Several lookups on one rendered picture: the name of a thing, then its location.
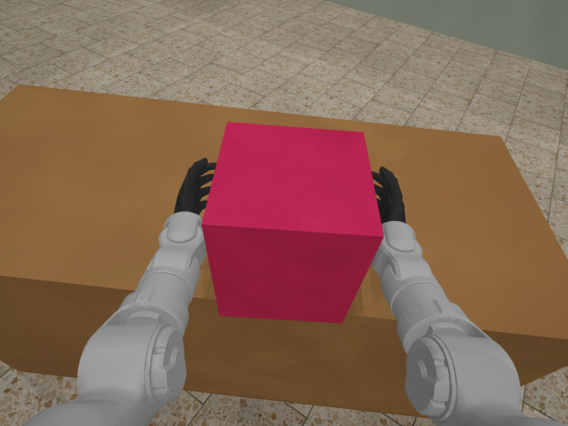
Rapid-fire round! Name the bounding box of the robot left forearm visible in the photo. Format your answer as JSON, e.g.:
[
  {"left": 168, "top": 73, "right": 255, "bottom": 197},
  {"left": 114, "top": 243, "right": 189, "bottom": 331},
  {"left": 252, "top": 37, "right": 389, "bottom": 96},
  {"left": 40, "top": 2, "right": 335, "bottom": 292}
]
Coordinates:
[{"left": 77, "top": 211, "right": 206, "bottom": 393}]

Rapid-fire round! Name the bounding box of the right robot upper arm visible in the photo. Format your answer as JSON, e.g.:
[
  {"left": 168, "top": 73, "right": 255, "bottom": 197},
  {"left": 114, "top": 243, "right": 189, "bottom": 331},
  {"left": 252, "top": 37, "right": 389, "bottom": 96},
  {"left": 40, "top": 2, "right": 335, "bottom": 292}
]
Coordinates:
[{"left": 405, "top": 334, "right": 567, "bottom": 426}]

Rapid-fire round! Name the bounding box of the left robot hand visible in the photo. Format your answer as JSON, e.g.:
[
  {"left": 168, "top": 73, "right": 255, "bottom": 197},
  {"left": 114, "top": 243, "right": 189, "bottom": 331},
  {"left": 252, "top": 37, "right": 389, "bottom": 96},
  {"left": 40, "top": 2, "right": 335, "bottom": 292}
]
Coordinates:
[{"left": 174, "top": 158, "right": 217, "bottom": 215}]

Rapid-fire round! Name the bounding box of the carton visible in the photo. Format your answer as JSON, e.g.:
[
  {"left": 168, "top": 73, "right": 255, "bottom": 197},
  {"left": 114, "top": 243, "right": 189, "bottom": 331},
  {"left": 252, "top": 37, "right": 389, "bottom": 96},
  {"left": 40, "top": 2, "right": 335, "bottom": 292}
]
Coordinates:
[{"left": 201, "top": 122, "right": 384, "bottom": 323}]

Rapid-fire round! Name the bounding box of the right robot hand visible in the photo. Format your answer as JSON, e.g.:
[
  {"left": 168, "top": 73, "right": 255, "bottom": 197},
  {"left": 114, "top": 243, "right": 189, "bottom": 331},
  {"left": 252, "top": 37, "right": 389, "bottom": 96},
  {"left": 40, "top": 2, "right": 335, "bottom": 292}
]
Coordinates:
[{"left": 371, "top": 167, "right": 406, "bottom": 224}]

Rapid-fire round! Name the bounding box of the pedestal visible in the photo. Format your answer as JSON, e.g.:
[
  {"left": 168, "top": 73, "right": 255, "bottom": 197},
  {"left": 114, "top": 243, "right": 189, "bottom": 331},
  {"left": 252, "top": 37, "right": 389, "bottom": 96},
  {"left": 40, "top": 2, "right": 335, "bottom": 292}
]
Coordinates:
[{"left": 0, "top": 84, "right": 568, "bottom": 418}]

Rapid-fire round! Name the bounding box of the left robot upper arm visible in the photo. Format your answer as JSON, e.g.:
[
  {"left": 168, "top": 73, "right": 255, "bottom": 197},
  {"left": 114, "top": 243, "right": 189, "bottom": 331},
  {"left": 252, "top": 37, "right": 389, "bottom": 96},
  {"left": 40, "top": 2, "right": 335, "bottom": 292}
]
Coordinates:
[{"left": 21, "top": 322, "right": 186, "bottom": 426}]

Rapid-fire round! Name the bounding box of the robot right forearm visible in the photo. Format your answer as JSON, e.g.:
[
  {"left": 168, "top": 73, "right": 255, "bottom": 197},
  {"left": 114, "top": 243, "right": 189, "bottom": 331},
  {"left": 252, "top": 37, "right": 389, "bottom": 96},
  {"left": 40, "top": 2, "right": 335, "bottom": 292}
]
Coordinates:
[{"left": 371, "top": 221, "right": 521, "bottom": 400}]

